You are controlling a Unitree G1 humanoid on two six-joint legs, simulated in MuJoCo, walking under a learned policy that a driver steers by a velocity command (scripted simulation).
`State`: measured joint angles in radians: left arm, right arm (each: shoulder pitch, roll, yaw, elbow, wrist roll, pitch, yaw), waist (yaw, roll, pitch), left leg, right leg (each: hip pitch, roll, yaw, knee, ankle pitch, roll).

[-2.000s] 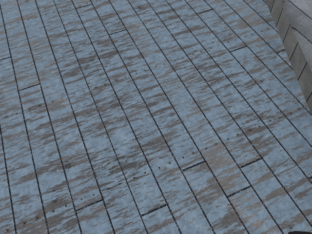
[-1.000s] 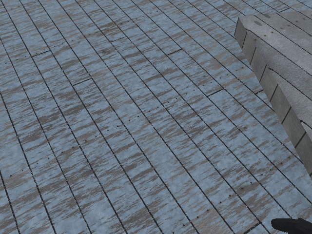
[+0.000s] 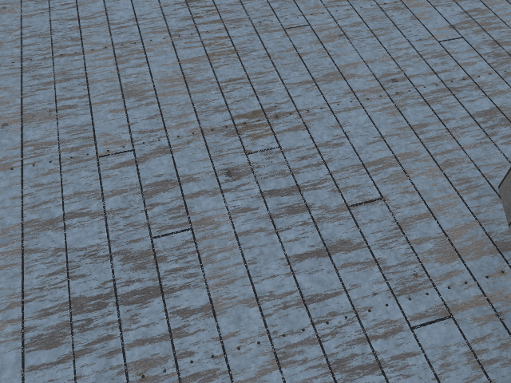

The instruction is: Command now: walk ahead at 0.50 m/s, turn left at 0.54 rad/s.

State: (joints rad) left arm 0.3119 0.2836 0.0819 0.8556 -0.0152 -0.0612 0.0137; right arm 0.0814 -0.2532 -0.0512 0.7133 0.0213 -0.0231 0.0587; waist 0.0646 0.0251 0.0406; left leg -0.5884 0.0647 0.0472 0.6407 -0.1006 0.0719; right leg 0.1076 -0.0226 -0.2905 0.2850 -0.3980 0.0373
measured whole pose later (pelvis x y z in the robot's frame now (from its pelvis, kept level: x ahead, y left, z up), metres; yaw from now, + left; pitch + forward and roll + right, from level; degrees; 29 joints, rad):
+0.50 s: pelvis +0.29 +0.02 +0.01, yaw +16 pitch +2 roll +0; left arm 0.03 0.28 0.04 0.69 0.00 -0.12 -0.03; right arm 0.37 -0.29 -0.08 0.75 0.02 -0.04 -0.01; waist -0.08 -0.04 0.01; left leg -0.05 -0.10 -0.18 0.42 -0.40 0.06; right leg -0.52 -0.01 0.04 0.48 0.01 0.01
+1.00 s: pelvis +0.55 +0.10 +0.01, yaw +18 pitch +2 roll -2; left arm 0.40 0.29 0.06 0.87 -0.02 -0.06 -0.01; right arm 0.04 -0.25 -0.03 0.65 0.02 -0.07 0.03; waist 0.11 0.03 0.02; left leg -0.54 0.04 -0.02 0.52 -0.04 0.03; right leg 0.03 0.03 -0.01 0.27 -0.34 -0.01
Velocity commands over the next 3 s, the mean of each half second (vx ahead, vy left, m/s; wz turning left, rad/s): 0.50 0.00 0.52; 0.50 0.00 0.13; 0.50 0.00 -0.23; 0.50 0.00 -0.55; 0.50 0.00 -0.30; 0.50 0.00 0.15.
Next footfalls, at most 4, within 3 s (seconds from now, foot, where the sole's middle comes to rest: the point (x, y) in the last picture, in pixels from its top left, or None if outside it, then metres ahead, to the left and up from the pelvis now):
0.04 left None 0.19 0.10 -0.76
0.52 right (295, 364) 0.51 -0.05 -0.76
1.04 left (181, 290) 0.69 0.28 -0.76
1.58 right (247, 196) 1.04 0.12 -0.76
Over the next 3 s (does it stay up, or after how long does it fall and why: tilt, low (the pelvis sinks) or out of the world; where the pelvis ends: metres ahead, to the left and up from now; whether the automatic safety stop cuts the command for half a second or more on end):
stays up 1.61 0.07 0.01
